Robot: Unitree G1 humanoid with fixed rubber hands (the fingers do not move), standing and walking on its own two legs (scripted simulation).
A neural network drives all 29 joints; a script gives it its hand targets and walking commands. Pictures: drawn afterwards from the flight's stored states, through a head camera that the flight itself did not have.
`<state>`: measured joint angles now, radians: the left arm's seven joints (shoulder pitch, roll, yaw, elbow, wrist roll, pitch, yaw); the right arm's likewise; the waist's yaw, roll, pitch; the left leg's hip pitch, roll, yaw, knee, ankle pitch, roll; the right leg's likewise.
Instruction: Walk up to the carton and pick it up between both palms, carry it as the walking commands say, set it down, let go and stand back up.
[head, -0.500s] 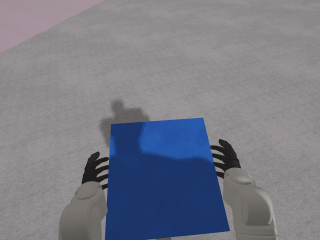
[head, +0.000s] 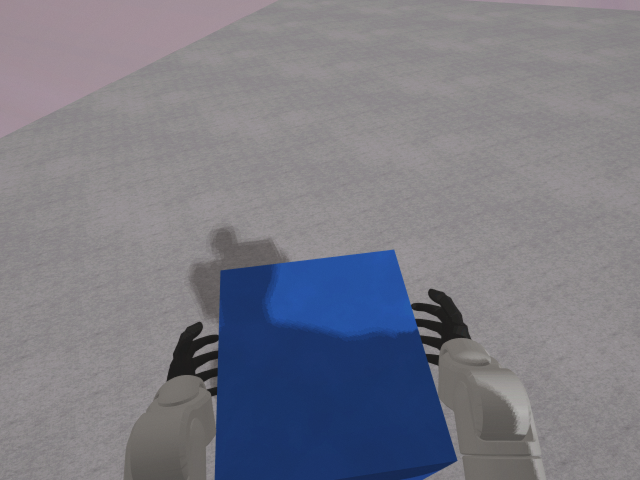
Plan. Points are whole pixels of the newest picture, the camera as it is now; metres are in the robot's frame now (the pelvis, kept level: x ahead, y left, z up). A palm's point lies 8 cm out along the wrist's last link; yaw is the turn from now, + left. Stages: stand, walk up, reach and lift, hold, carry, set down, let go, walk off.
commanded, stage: carry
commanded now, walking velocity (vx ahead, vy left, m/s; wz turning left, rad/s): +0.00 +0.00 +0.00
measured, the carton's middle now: (322, 377) +0.29 +0.02 -0.02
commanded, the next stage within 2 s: none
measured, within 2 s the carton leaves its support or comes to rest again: neither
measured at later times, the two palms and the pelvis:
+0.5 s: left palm (238, 227) +0.50 +0.15 +0.08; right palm (436, 227) +0.50 -0.16 +0.07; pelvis +0.24 +0.00 +0.00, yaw +0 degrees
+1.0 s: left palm (256, 148) +0.76 +0.15 +0.07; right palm (406, 152) +0.75 -0.16 +0.06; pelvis +0.50 +0.01 +0.00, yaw +1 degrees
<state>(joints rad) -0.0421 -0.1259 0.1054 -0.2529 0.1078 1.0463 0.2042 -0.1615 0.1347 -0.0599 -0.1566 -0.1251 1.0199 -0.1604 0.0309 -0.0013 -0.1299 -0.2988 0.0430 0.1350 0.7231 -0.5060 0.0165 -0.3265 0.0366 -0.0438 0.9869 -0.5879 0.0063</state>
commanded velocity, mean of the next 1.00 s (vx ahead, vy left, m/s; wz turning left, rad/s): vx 0.00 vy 0.00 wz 0.00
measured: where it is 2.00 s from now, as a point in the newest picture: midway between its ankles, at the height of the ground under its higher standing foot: (312, 295)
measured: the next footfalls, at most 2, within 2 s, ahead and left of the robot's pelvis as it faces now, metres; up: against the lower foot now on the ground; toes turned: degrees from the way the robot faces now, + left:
right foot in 0.08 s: +0.03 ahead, -0.09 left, +0.00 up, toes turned -4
left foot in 0.28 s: +0.13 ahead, +0.08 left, +0.00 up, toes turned +9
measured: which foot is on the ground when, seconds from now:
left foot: down 0.00-0.12, up 0.14-0.26, down 0.28-0.54, up 0.56-0.66, down 0.68-0.94, up 0.96-1.00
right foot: up 0.00-0.06, down 0.08-0.30, up 0.32-0.46, down 0.48-0.70, up 0.72-0.86, down 0.88-1.00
